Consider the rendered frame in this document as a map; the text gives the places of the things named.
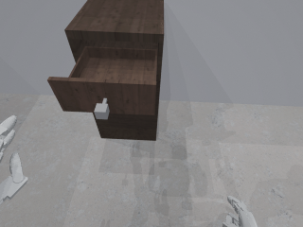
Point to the drawer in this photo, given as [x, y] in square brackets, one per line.
[125, 76]

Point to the cabinet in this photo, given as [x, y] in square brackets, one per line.
[135, 24]

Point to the robot right hand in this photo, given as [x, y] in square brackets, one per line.
[245, 219]

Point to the robot left hand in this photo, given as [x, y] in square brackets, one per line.
[13, 183]

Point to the handle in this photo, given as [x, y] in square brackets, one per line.
[102, 110]

